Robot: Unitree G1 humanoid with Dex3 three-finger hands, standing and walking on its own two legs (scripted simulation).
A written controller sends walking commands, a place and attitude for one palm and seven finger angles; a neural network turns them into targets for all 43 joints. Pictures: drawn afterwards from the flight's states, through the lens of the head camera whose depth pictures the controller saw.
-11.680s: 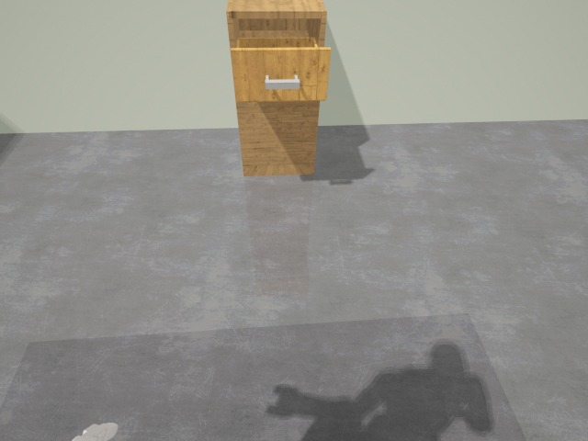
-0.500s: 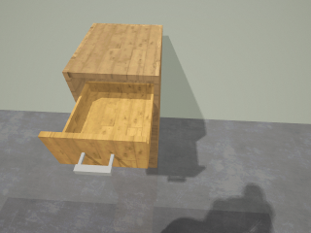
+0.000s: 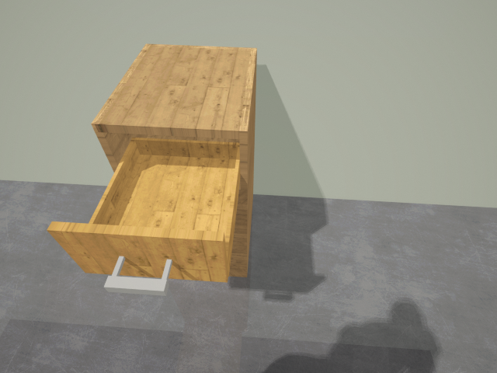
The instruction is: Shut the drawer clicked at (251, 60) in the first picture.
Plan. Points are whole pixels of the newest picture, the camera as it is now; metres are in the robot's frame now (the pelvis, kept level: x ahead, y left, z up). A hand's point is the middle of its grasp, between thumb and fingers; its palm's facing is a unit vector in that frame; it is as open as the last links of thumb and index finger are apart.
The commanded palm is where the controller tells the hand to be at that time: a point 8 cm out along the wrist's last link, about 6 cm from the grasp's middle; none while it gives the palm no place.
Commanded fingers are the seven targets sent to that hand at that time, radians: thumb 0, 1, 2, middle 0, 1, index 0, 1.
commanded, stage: come to a stop and stand still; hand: left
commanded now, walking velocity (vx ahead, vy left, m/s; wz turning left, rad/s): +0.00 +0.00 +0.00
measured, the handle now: (140, 274) +0.31 +0.24 -0.09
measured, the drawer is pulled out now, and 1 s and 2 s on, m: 0.28 0.28 0.28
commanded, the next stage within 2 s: look again from close up in 0.12 s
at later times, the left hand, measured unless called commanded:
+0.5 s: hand out of the picture -0.02 +0.15 -0.17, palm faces +0.03 -0.98 -0.19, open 7.4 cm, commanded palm none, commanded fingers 0.00 0.90 0.90 -0.20 -0.30 -0.20 -0.30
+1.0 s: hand out of the picture +0.10 +0.20 -0.09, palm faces +0.25 -0.93 -0.25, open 7.1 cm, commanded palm +0.08 +0.21 -0.07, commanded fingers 0.00 0.90 0.90 -0.36 -0.47 -0.36 -0.47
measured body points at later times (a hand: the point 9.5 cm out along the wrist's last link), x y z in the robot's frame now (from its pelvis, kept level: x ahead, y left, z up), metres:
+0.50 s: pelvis +0.00 -0.01 +0.00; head +0.02 -0.02 +0.45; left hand -0.02 +0.20 -0.16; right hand +0.00 -0.23 -0.16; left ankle -0.01 +0.13 -0.74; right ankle -0.04 -0.10 -0.74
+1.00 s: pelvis +0.00 -0.01 -0.01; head +0.00 -0.03 +0.44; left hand +0.08 +0.24 -0.07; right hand +0.06 -0.25 -0.15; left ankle -0.01 +0.13 -0.74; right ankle -0.04 -0.10 -0.74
